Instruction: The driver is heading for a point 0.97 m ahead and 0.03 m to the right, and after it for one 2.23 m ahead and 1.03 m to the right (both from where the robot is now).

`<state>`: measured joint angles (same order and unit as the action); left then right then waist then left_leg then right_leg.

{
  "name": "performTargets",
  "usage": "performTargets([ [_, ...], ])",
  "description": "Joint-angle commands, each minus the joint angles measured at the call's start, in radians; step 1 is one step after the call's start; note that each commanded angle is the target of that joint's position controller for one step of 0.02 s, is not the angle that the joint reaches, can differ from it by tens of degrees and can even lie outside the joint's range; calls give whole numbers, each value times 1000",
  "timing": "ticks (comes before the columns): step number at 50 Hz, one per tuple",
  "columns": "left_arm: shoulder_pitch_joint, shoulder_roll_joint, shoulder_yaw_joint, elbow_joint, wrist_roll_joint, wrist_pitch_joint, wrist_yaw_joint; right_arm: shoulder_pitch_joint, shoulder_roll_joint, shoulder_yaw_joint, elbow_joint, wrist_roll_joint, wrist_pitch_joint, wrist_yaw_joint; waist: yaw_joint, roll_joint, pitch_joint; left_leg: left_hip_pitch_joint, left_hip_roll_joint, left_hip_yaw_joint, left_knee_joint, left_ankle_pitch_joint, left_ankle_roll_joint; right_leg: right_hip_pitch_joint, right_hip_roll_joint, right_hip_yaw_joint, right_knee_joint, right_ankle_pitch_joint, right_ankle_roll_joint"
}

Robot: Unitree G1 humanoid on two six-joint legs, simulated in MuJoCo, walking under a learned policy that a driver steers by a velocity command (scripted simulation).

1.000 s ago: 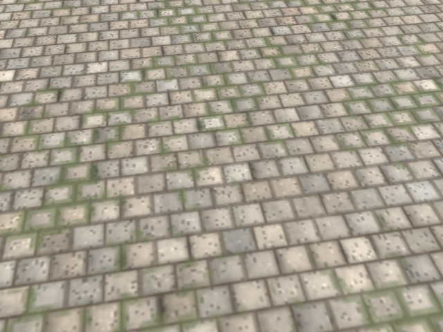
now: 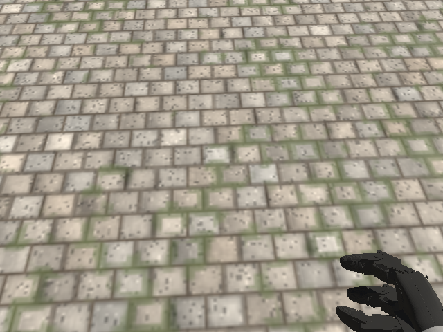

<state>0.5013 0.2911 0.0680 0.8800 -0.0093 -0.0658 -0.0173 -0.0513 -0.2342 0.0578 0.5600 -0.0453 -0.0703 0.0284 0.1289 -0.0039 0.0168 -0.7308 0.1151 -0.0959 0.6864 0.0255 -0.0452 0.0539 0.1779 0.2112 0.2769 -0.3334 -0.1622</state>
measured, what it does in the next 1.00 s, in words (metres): walks ahead: left foot, then right foot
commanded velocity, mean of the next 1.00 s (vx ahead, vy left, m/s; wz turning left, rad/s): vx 1.00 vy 0.00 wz -0.10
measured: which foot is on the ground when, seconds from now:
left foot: up 0.00-0.08, down 0.10-0.54, up 0.56-0.94, down 0.96-1.00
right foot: down 0.00-0.10, up 0.12-0.50, down 0.52-0.94, up 0.96-1.00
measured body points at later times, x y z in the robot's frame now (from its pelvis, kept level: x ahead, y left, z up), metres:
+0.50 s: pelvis +0.46 -0.01 -0.02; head +0.49 -0.02 +0.43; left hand +0.81 +0.06 -0.04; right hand +0.24 -0.20 -0.14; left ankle +0.28 +0.19 -0.73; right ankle +0.59 -0.14 -0.72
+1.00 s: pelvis +0.93 -0.09 -0.04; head +0.96 -0.09 +0.41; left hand +0.91 +0.17 -0.17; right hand +1.10 -0.36 -0.13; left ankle +1.07 -0.06 -0.74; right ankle +0.63 -0.17 -0.65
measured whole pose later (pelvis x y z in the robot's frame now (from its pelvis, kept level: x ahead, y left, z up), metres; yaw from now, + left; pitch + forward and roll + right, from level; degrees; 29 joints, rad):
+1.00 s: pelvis +0.93 -0.09 -0.04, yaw -4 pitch +0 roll -1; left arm 0.45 0.24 0.02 0.97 0.01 -0.07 0.01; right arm 0.08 -0.28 -0.03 0.76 -0.05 -0.04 0.03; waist 0.02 0.01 0.05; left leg -0.55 -0.05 0.11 0.71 -0.16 0.15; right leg 0.10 -0.02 -0.12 0.91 -0.45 -0.05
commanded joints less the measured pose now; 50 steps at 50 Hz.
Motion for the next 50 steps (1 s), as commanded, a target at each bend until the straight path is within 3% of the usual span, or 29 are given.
performTargets([
  [1,-11,191,52,-56,-3,-12,10,-74,-95,-29,-69,11,-12,-8,-24,-45,30,329,-114,110,-148,65,13,-222,-175,168,-19,692,-43],
  [3,-40,232,61,-66,8,-15,16,76,-174,-65,-28,15,-21,-29,-102,-58,-99,537,-158,90,-186,-65,33,-149,-183,180,213,917,4],
  [4,-100,264,68,-80,11,-20,11,258,-217,-88,15,21,-27,-43,-217,-61,-194,745,-128,67,-194,-117,47,-209,-161,173,421,877,21],
  [5,-154,209,55,-105,18,-34,8,495,-291,-123,63,6,-30,-66,-325,-22,-314,1005,5,-34,-137,-338,74,-358,-126,126,695,670,26],
  [6,-118,23,9,-149,-11,-39,13,584,-351,-144,85,-43,-29,-74,-287,248,-419,1251,320,-448,-223,-627,132,-665,-33,4,1014,-160,39],
  [7,-80,70,-3,-194,-24,-25,15,499,-364,-158,85,-28,-18,-59,-217,390,-476,1212,386,-806,-382,-758,197,-796,-75,-66,1153,-135,36],
  [8,-175,129,6,-169,5,-6,18,384,-238,-138,65,-18,-13,-52,-221,209,-292,1052,308,-632,-407,-814,180,-843,-153,-95,1143,-12,35],
  [9,-228,130,8,-171,22,5,5,347,-173,-123,79,-10,-11,-47,-212,103,-172,914,262,-451,-403,-640,165,-832,-186,-116,1094,49,44],
  [10,-263,118,9,-175,32,17,-11,353,-153,-118,102,-15,-11,-46,-200,57,-116,827,224,-329,-416,-486,148,-813,-212,-124,1068,56,53],
  [13,-321,31,-18,-236,51,50,-45,432,-89,-100,201,10,-38,-31,-151,104,-24,692,170,-125,-460,-251,132,-820,-262,-120,1031,58,62],
  [17,-428,37,-43,-310,52,53,-63,396,-126,-105,232,14,-68,-15,-97,99,63,579,128,85,-575,-61,139,-824,-246,-122,820,219,71],
  [21,-584,47,-66,-348,49,30,-80,491,-195,-112,294,29,-60,-14,-125,37,147,528,108,180,-727,163,168,-579,-183,-284,446,330,41],
  [23,-561,68,-63,-330,59,21,-64,529,-256,-119,324,33,-50,-16,-96,63,94,659,115,185,-600,638,178,-466,-138,-329,388,268,19],
  [25,-288,130,-32,-247,71,14,-31,519,-318,-129,337,30,-35,-30,50,117,-89,678,128,177,-210,905,164,-144,-92,-288,357,142,2],
  [26,-100,183,-7,-189,82,9,-10,491,-308,-125,326,37,-30,-32,148,111,-178,508,77,177,88,691,151,121,-164,-212,308,138,-3],
  [27,-9,283,16,-160,95,2,13,542,-160,-99,292,21,-29,-23,83,-111,-320,289,-41,148,478,-250,160,344,-458,101,295,-114,19],
  [28,-34,313,27,-189,91,3,20,632,-112,-93,253,72,-27,-22,7,-224,-490,74,-130,19,760,-504,159,439,-656,569,100,-266,-33],
  [29,-99,236,21,-178,71,3,20,489,-193,-114,244,61,-19,-28,13,-62,-311,-17,-70,2,766,-369,165,283,-587,445,42,-246,-16],
  [30,-165,167,3,-163,64,-9,17,440,-164,-109,235,58,-19,-20,-29,-52,-135,-29,-37,23,701,-290,159,116,-543,281,21,-121,-15],
  [31,-202,127,-1,-148,63,-19,13,440,-134,-104,253,53,-11,-13,-71,-29,-56,9,-6,25,653,-264,147,-7,-499,166,-16,1,-3],
  [33,-211,76,-13,-124,47,-36,14,484,-92,-103,279,32,26,3,-135,-66,-10,95,24,28,616,-256,128,-154,-456,-1,-74,91,20],
  [37,-185,27,-20,-67,20,-70,8,296,-50,-102,204,23,60,28,-154,-63,90,-29,45,75,523,-147,118,-178,-399,-262,-156,346,65],
  [39,-193,29,-21,-58,27,-79,9,227,-28,-88,165,30,56,39,-169,-85,111,-9,34,119,402,-30,131,-204,-362,-388,-159,498,79],
  [42,-152,64,-20,-32,24,-81,23,105,-48,-77,125,23,45,59,-151,-11,148,137,-34,216,106,96,175,-199,-345,-477,-222,674,96],
  [45,-95,184,-6,2,22,-63,43,198,-99,-86,167,17,37,46,-220,-70,69,357,-180,256,7,3,211,-45,-408,-452,-95,1272,68],
  [47,-158,240,5,0,49,-22,53,526,-188,-125,260,7,42,15,-395,-103,-103,672,-210,189,-32,-183,246,-40,-431,-410,343,1355,32],
  [48,-169,225,5,10,48,-10,48,680,-244,-153,303,0,47,-9,-467,-83,-165,863,-162,132,-93,-268,260,-152,-366,-400,688,1150,31],
  [49,-65,19,-39,-18,34,-16,18,628,-348,-172,305,-24,42,-28,-303,229,-201,1070,141,-214,-127,-460,261,-508,-191,-336,1136,-82,53],
  [50,-3,34,-41,-63,-24,-33,22,592,-369,-181,265,-18,27,-21,-259,256,-391,1151,286,-703,-341,-596,319,-678,-98,-76,1331,-136,38],
])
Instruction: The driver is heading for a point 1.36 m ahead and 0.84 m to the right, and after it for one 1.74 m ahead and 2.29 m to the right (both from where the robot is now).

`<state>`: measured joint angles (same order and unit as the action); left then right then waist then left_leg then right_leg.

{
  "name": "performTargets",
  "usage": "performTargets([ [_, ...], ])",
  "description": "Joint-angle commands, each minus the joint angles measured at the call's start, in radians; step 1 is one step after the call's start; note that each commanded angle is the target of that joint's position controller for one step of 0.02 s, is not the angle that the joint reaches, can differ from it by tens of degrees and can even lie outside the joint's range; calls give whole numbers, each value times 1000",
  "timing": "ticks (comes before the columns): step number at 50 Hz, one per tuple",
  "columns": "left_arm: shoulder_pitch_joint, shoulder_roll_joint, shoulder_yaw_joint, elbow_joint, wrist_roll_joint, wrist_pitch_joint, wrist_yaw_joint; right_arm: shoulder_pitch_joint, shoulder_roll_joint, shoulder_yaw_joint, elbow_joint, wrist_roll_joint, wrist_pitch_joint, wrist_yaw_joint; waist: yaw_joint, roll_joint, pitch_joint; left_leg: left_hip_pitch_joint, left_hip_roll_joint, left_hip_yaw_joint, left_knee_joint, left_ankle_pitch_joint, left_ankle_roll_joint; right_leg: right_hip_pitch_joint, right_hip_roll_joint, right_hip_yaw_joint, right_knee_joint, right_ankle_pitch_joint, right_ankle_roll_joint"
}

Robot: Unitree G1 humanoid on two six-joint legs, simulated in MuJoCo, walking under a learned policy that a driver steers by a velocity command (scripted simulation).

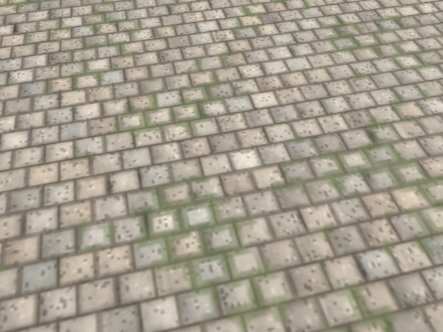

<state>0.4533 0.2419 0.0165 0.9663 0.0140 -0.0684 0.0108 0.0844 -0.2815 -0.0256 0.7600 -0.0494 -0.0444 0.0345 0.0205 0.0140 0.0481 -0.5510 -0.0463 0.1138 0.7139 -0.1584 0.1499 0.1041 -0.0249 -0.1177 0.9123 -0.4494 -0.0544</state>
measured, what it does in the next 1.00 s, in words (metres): walks ahead, turning right: right foot, then left foot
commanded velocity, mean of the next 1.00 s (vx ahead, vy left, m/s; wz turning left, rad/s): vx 0.74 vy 0.00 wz -0.80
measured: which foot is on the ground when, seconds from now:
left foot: down 0.00-0.42, up 0.44-0.78, down 0.80-1.00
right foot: up 0.00-0.40, down 0.42-0.80, up 0.82-1.00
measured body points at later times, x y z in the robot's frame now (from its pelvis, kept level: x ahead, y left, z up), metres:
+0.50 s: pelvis +0.47 -0.08 +0.00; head +0.49 -0.08 +0.45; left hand +0.64 +0.17 -0.13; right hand +0.46 -0.34 -0.13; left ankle +0.29 +0.10 -0.54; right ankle +0.54 -0.10 -0.70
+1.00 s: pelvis +0.80 -0.16 +0.03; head +0.82 -0.23 +0.47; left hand +1.14 -0.09 -0.04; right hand +0.72 -0.46 -0.08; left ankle +0.97 -0.16 -0.70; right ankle +0.71 -0.23 -0.60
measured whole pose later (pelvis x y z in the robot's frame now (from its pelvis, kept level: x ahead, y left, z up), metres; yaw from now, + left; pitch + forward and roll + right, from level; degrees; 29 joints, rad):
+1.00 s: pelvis +0.80 -0.16 +0.03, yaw -52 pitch +2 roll +3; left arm 0.17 0.35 0.09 0.61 -0.03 0.05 0.03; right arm 0.09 -0.25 -0.05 0.67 -0.02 -0.04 -0.04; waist 0.02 0.00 0.11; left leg -0.39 -0.01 0.07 0.43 -0.07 0.01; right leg -0.63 -0.03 0.04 1.29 -0.45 0.08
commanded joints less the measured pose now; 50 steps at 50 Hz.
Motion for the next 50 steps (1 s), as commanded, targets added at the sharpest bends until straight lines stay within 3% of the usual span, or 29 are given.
performTargets([
  [1,-82,150,25,-158,-44,-35,3,364,-241,-90,66,-5,-9,-26,-138,58,-237,810,404,-796,-450,-424,85,-793,20,247,654,123,-82],
  [3,-121,122,21,-136,-23,-21,-3,253,-125,-64,80,-2,-37,-21,-59,-68,-25,513,350,-539,-492,-241,37,-743,-71,220,515,228,-74],
  [5,-76,76,18,-116,-3,21,-29,253,-49,-37,106,7,-60,-24,-4,-17,13,362,297,-351,-546,-140,-17,-644,-108,226,453,253,-55],
  [7,-126,50,20,-131,-5,48,-47,261,-47,-37,131,32,-81,-20,14,1,49,364,256,-201,-586,-34,-78,-708,-129,213,399,289,-41],
  [11,-324,32,12,-202,-18,51,-61,298,-35,-32,146,31,-99,-16,-23,33,89,410,153,71,-618,371,-148,-792,-85,75,192,473,-43],
  [16,-432,50,1,-251,-5,34,-80,340,-91,-25,152,39,-89,-62,-8,49,65,583,191,186,-551,990,-173,-672,32,-103,-178,581,-101],
  [19,-128,153,39,-170,-9,46,-69,254,-188,-54,109,27,-50,-98,173,123,-107,640,257,173,-188,1369,-171,-356,127,-108,-183,458,-142],
  [20,91,201,67,-106,-8,50,-58,179,-208,-64,81,19,-32,-98,280,123,-186,560,272,144,79,1335,-153,-152,128,-53,-188,388,-180],
  [21,255,240,99,-58,-17,52,-37,107,-213,-73,67,19,-17,-85,362,43,-213,409,204,141,501,938,-139,26,87,57,-281,335,-245],
  [22,146,243,109,-50,-38,61,-21,27,-58,-34,33,8,-30,-52,261,-211,-62,79,-8,93,872,-181,-129,32,36,208,-293,366,-259],
  [23,38,338,119,-96,3,64,-25,164,5,-10,-86,26,-56,-44,61,-277,-192,-264,-41,-101,1070,-357,-177,237,-126,705,-385,395,-465],
  [24,3,305,122,-129,14,63,-18,152,-24,7,-109,17,-87,-41,80,-141,-250,-363,4,-223,999,-311,-154,265,-232,976,-637,36,-491],
  [25,-17,213,104,-125,20,57,-9,110,-81,0,-94,15,-101,-37,48,52,-92,-351,62,-231,867,-227,-149,85,-218,940,-723,-55,-419],
  [26,-54,183,94,-116,14,48,-8,77,-85,-2,-95,3,-95,-37,-4,121,-13,-284,98,-221,767,-199,-158,-80,-174,840,-730,6,-365],
  [27,-68,189,89,-125,6,29,-4,78,-78,5,-97,-20,-76,-37,-37,115,17,-223,118,-221,702,-202,-175,-196,-134,770,-715,143,-351],
  [29,-101,181,77,-134,-13,-2,2,70,-76,13,-106,-24,-31,-34,-83,129,75,-88,158,-178,535,-206,-223,-412,-52,591,-707,525,-313],
  [31,-88,219,88,-139,-17,-15,0,-18,-56,24,-152,-12,-23,-29,-60,104,81,6,137,-104,326,-106,-242,-492,33,455,-661,949,-259],
  [33,-36,214,97,-124,-25,-1,-6,-77,-23,40,-184,6,-24,-28,-6,31,7,95,69,-65,115,95,-216,-452,115,374,-570,1096,-156],
  [34,-5,96,74,-143,-85,3,13,-255,11,24,-254,49,-70,-41,61,71,-23,143,-28,-121,-49,126,-224,-483,141,459,-546,869,-97],
  [36,9,173,91,-131,-69,30,28,-242,-16,3,-274,69,-88,-50,49,-36,-90,254,-115,-113,-255,232,-222,-402,155,506,-501,775,-35],
  [38,-50,175,98,-162,-57,38,39,-156,-95,-37,-269,77,-94,-64,-6,-121,-144,397,-102,-153,-321,370,-209,-386,170,518,-324,756,29],
  [39,-112,168,98,-191,-61,41,40,-23,-107,-51,-246,67,-93,-72,-94,-147,-215,566,-65,-167,-380,519,-194,-421,203,492,-158,729,73],
  [40,-118,113,82,-219,-40,49,36,190,-116,-55,-196,50,-79,-79,-167,-124,-381,842,123,-291,-287,648,-121,-508,231,417,137,314,100],
  [41,-29,-4,45,-267,6,58,33,278,-140,-44,-187,12,-63,-76,-123,114,-522,1050,410,-553,-86,1217,-26,-692,279,364,449,-394,99],
  [42,155,99,50,-300,-43,59,8,236,-150,-47,-171,12,-60,-56,-17,295,-680,1083,656,-894,-151,888,180,-760,176,413,705,-301,109],
  [44,-46,206,79,-321,-50,98,7,14,-25,-33,-240,24,-32,-79,-36,98,-386,760,454,-639,-300,255,131,-859,32,267,667,-62,136],
  [46,-110,194,90,-356,-44,122,19,-57,-37,-26,-223,30,-6,-84,18,16,-164,419,345,-447,-385,221,83,-796,-17,223,582,-14,146],
  [48,-134,113,71,-393,-47,124,22,-64,-71,-46,-177,29,-13,-74,35,55,-82,247,300,-287,-437,351,64,-721,-53,184,387,-8,137],
  [50,-160,98,64,-409,-40,114,22,-49,-120,-69,-145,29,-18,-68,25,81,-142,285,329,-233,-442,477,91,-689,-82,170,253,61,132],
])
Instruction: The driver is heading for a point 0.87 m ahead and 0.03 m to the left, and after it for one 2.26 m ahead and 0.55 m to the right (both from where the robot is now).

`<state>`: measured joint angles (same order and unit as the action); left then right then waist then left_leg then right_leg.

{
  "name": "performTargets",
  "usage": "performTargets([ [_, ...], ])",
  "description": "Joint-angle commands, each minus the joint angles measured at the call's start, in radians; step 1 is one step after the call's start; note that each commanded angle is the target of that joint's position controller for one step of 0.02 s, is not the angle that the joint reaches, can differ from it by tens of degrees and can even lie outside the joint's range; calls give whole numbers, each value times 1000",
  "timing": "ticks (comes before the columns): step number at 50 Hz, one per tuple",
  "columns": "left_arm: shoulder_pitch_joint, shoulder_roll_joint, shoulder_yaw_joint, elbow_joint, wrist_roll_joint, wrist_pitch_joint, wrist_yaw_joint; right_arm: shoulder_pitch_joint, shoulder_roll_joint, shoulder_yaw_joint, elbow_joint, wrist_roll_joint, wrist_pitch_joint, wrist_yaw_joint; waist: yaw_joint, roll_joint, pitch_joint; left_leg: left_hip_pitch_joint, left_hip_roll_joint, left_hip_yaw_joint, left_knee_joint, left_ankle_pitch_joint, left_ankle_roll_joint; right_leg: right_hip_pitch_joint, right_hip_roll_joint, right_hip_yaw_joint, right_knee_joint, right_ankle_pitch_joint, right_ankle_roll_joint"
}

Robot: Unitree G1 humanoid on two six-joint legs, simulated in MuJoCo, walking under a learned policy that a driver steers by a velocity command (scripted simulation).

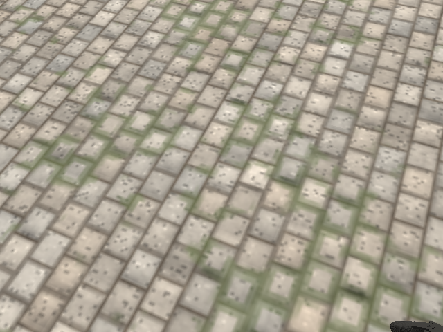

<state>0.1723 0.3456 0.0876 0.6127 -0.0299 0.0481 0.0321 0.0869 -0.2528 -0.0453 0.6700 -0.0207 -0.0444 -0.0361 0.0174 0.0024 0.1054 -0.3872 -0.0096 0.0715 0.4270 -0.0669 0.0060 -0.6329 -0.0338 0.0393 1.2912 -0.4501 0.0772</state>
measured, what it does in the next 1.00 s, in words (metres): walks ahead, turning left: right foot, then left foot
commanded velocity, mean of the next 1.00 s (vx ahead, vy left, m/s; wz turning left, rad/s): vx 0.76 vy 0.00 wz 0.22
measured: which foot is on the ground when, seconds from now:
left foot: down 0.00-0.22, up 0.24-0.66, down 0.68-1.00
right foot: up 0.00-0.22, down 0.24-0.66, up 0.68-1.00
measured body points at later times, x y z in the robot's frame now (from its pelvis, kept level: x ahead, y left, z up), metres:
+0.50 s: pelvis +0.20 -0.07 +0.01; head +0.21 -0.09 +0.46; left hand +0.24 +0.20 -0.11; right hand +0.30 -0.34 -0.12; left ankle +0.35 +0.05 -0.65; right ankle +0.05 -0.13 -0.73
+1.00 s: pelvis +0.63 -0.05 +0.01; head +0.66 -0.04 +0.45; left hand +0.82 +0.22 -0.05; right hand +0.70 -0.34 -0.11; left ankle +0.48 -0.03 -0.73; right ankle +0.88 -0.19 -0.67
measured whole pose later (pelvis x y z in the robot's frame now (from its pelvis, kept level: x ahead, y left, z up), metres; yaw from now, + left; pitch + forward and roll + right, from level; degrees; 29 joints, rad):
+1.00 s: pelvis +0.63 -0.05 +0.01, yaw +18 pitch +3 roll +0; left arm 0.00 0.26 -0.03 0.57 0.04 -0.06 -0.03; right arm 0.45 -0.32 -0.08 0.81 0.00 -0.05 0.02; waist -0.10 0.00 0.02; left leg 0.02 -0.17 -0.19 0.31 -0.34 0.14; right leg -0.72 -0.13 0.09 0.69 -0.02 0.06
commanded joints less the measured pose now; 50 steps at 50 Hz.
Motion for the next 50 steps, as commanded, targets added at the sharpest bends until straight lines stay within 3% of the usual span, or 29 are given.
performTargets([
  [1,116,8,-4,-54,4,-4,-4,-59,-162,-56,-49,2,-15,2,28,89,-239,145,310,-172,-151,376,238,78,-87,15,-184,118,-9],
  [3,93,28,-1,-50,-2,2,-20,-81,-187,-65,-43,12,-4,6,30,86,-272,124,323,-117,-183,144,218,166,-99,-5,-291,200,-36],
  [5,76,68,13,-48,-7,6,-39,-86,-229,-81,-35,37,-4,17,33,138,-257,86,318,-95,-245,-218,182,242,-87,-47,-373,215,-73],
  [7,53,100,27,-41,-5,7,-50,-71,-247,-93,-24,55,-10,26,30,151,-222,103,330,-84,-270,-407,151,269,-72,-89,-445,167,-107],
  [9,64,81,24,-12,2,-3,-54,-47,-240,-92,-4,63,-10,33,39,108,-183,92,331,-64,-241,-494,130,347,-47,-138,-559,91,-143],
  [10,126,52,19,30,6,-12,-53,-36,-224,-86,8,64,-6,37,62,67,-169,44,305,-33,-183,-552,115,448,-13,-177,-655,87,-160],
  [11,237,46,21,97,9,-22,-47,-16,-179,-71,20,51,-4,44,91,-15,-161,-40,247,18,-49,-598,96,595,36,-198,-733,52,-179],
  [12,355,41,-6,114,106,-33,-73,66,-62,-29,35,-59,27,66,134,-312,-145,-262,120,191,436,-620,43,780,-65,84,-957,-210,-215],
  [13,309,158,6,53,94,-49,-64,18,8,-6,-30,-72,35,71,104,-432,-73,-615,24,86,667,-602,19,788,-300,521,-1084,-347,-298],
  [14,277,167,19,31,82,-60,-43,-113,-87,-26,-76,-61,33,72,140,-205,-29,-693,77,-65,736,-414,18,701,-364,601,-1169,-378,-339],
  [15,246,147,10,35,82,-70,-33,-120,-125,-35,-72,-27,24,80,111,-129,-15,-664,83,-134,714,-268,24,665,-336,497,-1159,-311,-307],
  [16,203,134,5,34,83,-85,-30,-30,-134,-37,-30,-10,13,92,59,-114,-38,-585,64,-177,683,-183,15,656,-288,368,-1154,-188,-261],
  [18,153,100,-11,34,69,-115,-22,59,-170,-54,29,-10,20,111,12,-104,-40,-463,51,-179,662,-81,-17,604,-235,164,-1194,-29,-199],
  [20,183,70,-18,60,66,-136,-28,46,-154,-55,34,-2,35,119,10,-66,-15,-469,43,-156,659,-16,-21,611,-216,46,-1213,85,-182],
  [26,244,33,-20,128,70,-163,-23,-74,-89,-20,1,-7,40,138,28,-57,51,-465,80,-17,479,86,39,660,-191,-196,-1257,317,-169],
  [28,264,37,-21,159,66,-162,-15,-116,-73,-6,-22,-9,40,143,36,-47,72,-429,72,54,385,51,85,713,-190,-260,-1237,536,-153],
  [31,267,96,-13,185,71,-146,1,-23,-89,-4,-21,7,44,118,-29,-104,-44,-205,-55,174,308,-63,174,829,-198,-319,-998,1446,-114],
  [32,244,128,-4,181,81,-128,9,109,-117,-15,8,14,42,109,-99,-140,-120,-91,-91,176,317,-139,200,849,-215,-318,-819,1619,-115],
  [33,201,158,6,166,88,-112,10,301,-163,-37,59,17,37,100,-188,-154,-213,103,-122,148,326,-237,228,789,-229,-301,-574,1648,-135],
  [34,160,164,7,152,80,-111,3,489,-220,-68,111,4,28,86,-283,-100,-282,386,-128,46,219,-271,255,593,-197,-288,-260,1433,-139],
  [35,166,16,-31,98,66,-128,-26,464,-325,-105,123,-8,44,66,-192,172,-258,646,104,-398,120,-540,388,103,-2,-261,164,456,-79],
  [36,71,5,-43,34,65,-158,-36,389,-349,-112,96,12,54,74,-162,174,-307,702,218,-870,-97,-612,478,-145,133,-50,353,38,-77],
  [37,-25,28,-47,-12,69,-179,-38,369,-334,-110,84,12,51,69,-165,62,-235,647,238,-878,-171,-545,438,-225,59,64,336,105,-90],
  [39,1,24,-60,-3,74,-193,-38,339,-245,-89,105,6,33,51,-67,-86,-108,396,191,-706,-208,-387,361,-136,-35,63,128,157,-93],
  [41,37,16,-67,2,101,-152,-38,271,-188,-63,91,9,10,42,8,-72,-55,198,106,-555,-220,-285,343,-43,-73,57,22,128,-55],
  [43,-2,6,-76,-21,107,-118,-45,267,-197,-60,78,19,-12,45,16,-50,-19,66,58,-472,-256,-244,342,-13,-96,15,-116,120,-25],
  [46,-193,-20,-98,-98,81,-114,-65,276,-208,-65,66,18,-23,46,-40,4,35,-51,-13,-401,-301,-136,295,84,-76,-44,-447,353,0],
  [48,-240,-25,-103,-108,65,-118,-69,304,-229,-76,71,23,-24,51,-84,48,0,9,-14,-400,-278,37,257,162,-34,-59,-608,500,-9],
  [50,-247,3,-95,-111,57,-124,-64,318,-249,-84,73,29,-26,50,-98,67,-44,119,21,-428,-230,192,228,217,-9,-43,-696,548,-27],
])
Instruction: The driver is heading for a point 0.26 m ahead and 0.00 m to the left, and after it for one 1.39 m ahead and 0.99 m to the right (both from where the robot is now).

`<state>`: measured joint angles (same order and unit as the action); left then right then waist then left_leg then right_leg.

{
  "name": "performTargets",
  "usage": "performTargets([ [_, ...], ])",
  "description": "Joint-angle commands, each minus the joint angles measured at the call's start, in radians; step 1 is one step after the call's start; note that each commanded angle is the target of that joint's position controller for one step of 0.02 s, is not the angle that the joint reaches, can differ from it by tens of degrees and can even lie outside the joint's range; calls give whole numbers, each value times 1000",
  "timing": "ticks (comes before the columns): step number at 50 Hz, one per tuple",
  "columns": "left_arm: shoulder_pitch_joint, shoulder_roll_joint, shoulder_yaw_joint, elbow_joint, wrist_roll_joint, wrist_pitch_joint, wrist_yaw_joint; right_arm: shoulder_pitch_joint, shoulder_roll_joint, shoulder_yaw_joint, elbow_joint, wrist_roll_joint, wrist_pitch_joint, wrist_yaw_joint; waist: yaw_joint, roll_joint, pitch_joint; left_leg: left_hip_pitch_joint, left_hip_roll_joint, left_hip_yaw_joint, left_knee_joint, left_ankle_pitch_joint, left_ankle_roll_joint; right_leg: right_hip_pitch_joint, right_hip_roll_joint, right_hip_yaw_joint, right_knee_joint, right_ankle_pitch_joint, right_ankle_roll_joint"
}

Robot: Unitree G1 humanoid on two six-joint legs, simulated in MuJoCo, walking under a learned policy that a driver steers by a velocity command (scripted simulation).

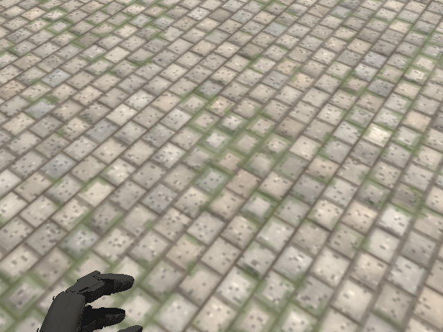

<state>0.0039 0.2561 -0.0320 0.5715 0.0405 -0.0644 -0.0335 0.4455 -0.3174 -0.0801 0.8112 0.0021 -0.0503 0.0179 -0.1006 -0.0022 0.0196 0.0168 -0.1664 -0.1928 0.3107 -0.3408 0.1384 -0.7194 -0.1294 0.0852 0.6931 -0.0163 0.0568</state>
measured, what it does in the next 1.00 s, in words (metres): walks ahead, turning right: right foot, then left foot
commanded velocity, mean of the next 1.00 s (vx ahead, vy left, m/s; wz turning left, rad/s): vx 0.25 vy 0.00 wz -0.51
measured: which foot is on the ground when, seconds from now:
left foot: down 0.00-0.10, up 0.12-0.48, down 0.50-0.90, up 0.92-1.00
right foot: up 0.00-0.08, down 0.10-0.50, up 0.52-0.88, down 0.90-1.00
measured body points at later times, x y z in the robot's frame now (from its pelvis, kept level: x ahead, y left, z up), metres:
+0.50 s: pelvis +0.33 -0.05 +0.00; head +0.37 -0.06 +0.45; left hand +0.36 +0.26 -0.11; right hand +0.60 -0.28 -0.04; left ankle +0.48 +0.05 -0.73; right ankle +0.28 -0.16 -0.73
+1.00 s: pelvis +0.38 -0.10 +0.00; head +0.40 -0.15 +0.44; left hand +0.68 +0.05 -0.07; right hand +0.35 -0.43 -0.12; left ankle +0.46 +0.05 -0.67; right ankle +0.35 -0.19 -0.73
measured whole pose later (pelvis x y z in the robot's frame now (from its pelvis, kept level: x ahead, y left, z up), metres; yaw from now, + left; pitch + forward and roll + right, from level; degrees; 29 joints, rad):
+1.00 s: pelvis +0.38 -0.10 +0.00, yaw -35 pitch +2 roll +2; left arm 0.20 0.33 0.08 0.57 0.01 0.04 0.00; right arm 0.09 -0.33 -0.10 0.73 -0.01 0.01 -0.02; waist -0.01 0.03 0.06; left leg -0.50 0.06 0.01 1.01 -0.47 -0.05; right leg -0.39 0.00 0.03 0.61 -0.27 -0.04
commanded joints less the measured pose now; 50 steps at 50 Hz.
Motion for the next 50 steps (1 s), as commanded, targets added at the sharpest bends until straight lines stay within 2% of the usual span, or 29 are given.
performTargets([
  [1,-62,111,31,-66,-12,-15,6,-46,-192,-52,-71,6,-19,-8,29,72,21,-228,188,-178,-71,522,77,337,98,-75,-144,97,-14],
  [3,94,157,54,-5,8,-27,26,-15,-211,-54,-45,-3,-23,-19,76,54,-82,-42,197,-139,143,930,25,439,168,-118,-181,25,-54],
  [4,248,175,68,39,11,-39,39,-33,-218,-52,-39,-6,-26,-19,164,48,-152,-17,185,-102,345,1010,-13,569,165,-136,-232,81,-75],
  [5,419,210,82,85,19,-50,54,-58,-168,-39,-45,-10,-33,-21,245,54,-226,-124,148,-76,582,854,-40,765,80,-91,-200,106,-97],
  [6,499,310,103,106,53,-58,54,82,0,-1,-79,29,-35,-23,163,-263,-385,-433,7,32,1012,33,-98,1086,-279,367,-135,464,-244],
  [7,512,321,125,134,9,-45,28,154,-54,3,-55,17,-27,-31,165,-338,-520,-560,-49,37,1201,-182,-100,1158,-329,698,-221,554,-361],
  [8,422,208,104,110,-47,-63,23,32,-28,25,-68,33,-23,-22,185,-280,-402,-659,46,-49,1237,-188,-125,1138,-237,569,-266,353,-353],
  [9,333,163,96,102,-59,-64,17,-126,-69,30,-127,24,-22,-17,183,-156,-288,-678,107,16,1159,-134,-123,1007,-175,416,-278,364,-317],
  [10,286,154,93,102,-67,-66,12,-239,-87,27,-159,-3,-25,-16,169,-50,-179,-701,140,71,1091,-115,-132,879,-121,338,-288,459,-301],
  [11,301,152,93,113,-70,-67,12,-313,-99,23,-189,-21,-30,-16,166,-19,-109,-696,159,91,1012,-103,-139,781,-82,294,-319,549,-292],
  [15,274,203,118,125,-61,-48,32,-307,-28,55,-225,-13,-30,-17,71,-33,-95,-605,169,95,659,-54,-180,603,-55,269,-370,621,-323],
  [18,254,275,148,109,-67,-11,59,-374,-34,61,-224,-4,-19,-22,71,-84,-129,-376,83,135,389,175,-195,426,21,201,-376,514,-270],
  [24,238,201,153,73,-80,43,89,-401,-83,23,-228,-9,-12,-27,46,-110,-118,-201,115,51,94,418,-165,404,107,314,-195,73,-139],
  [25,258,144,139,63,-74,48,85,-350,-100,15,-216,-22,-14,-33,42,-47,-161,-75,218,12,64,524,-118,342,160,270,-41,-97,-103],
  [26,346,65,117,63,-49,52,82,-303,-125,14,-218,-34,-3,-43,76,148,-237,125,448,-184,128,898,-24,172,261,140,222,-629,-57],
  [27,549,109,117,61,-66,52,69,-318,-116,14,-220,-42,17,-37,171,289,-368,166,666,-432,112,857,140,114,222,97,392,-743,-32],
  [28,521,191,139,82,-72,66,71,-381,-84,8,-234,-23,28,-38,160,230,-283,89,615,-421,61,613,164,55,148,47,501,-642,10],
  [29,437,233,157,82,-76,82,78,-406,-32,18,-239,-16,30,-40,132,154,-186,6,527,-273,45,468,123,22,117,25,557,-560,33],
  [30,402,239,165,81,-73,99,87,-438,-28,20,-241,-18,35,-41,136,104,-151,-77,475,-188,26,387,93,35,94,16,584,-502,46],
  [32,361,201,159,46,-63,116,85,-467,-52,10,-224,-28,38,-46,148,120,-90,-221,427,-52,-14,409,86,86,69,-16,580,-427,55],
  [36,273,125,132,-12,-62,109,67,-418,-78,-11,-178,-23,37,-61,116,130,-131,-171,443,75,-25,505,111,115,31,-53,397,-351,44],
  [39,242,127,127,-30,-63,109,44,-430,-118,-29,-170,-14,44,-57,117,142,-155,-189,464,158,-18,503,89,235,26,-83,230,-289,14],
  [44,255,164,153,-35,-63,135,17,-408,-144,-50,-143,26,36,-34,143,137,-142,-197,478,264,106,350,-19,437,82,-159,-97,-192,-72],
  [45,294,188,168,-20,-58,136,26,-367,-110,-44,-124,28,36,-28,152,80,-137,-269,434,307,213,241,-78,540,108,-135,-174,-127,-109],
  [46,349,291,200,-18,-56,131,43,-324,-64,-34,-118,4,43,-21,151,-168,-96,-493,325,401,493,-40,-174,685,-43,121,-303,179,-194],
  [47,305,404,211,-64,-27,112,47,-372,-41,-22,-198,-33,43,-27,112,-395,-118,-785,183,299,754,-324,-233,746,-244,490,-315,327,-390],
  [48,302,347,203,-76,-9,87,36,-457,-95,-35,-206,-27,38,-37,188,-244,-177,-805,177,145,880,-292,-210,716,-232,472,-353,234,-418],
  [49,277,323,192,-66,-14,70,37,-471,-101,-39,-207,-6,37,-44,157,-189,-144,-800,182,109,885,-198,-181,680,-172,402,-358,154,-361],
  [50,219,286,184,-69,-39,69,46,-431,-102,-43,-181,-7,38,-55,116,-117,-126,-795,198,96,855,-110,-174,655,-121,339,-343,91,-300],
])
Velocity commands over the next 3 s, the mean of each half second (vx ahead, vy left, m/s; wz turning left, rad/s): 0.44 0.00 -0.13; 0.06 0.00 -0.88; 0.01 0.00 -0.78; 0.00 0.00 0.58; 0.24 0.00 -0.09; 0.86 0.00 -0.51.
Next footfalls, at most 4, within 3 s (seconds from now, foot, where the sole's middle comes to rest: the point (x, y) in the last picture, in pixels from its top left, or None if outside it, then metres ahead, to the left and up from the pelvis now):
0.10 right None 0.32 -0.16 -0.77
0.50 left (201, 317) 0.51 0.04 -0.77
0.90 right None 0.38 -0.21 -0.77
1.36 left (245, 298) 0.56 -0.10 -0.77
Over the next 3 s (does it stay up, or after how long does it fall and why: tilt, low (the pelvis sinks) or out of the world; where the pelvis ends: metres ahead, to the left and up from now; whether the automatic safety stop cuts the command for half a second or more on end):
stays up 0.62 -0.45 0.00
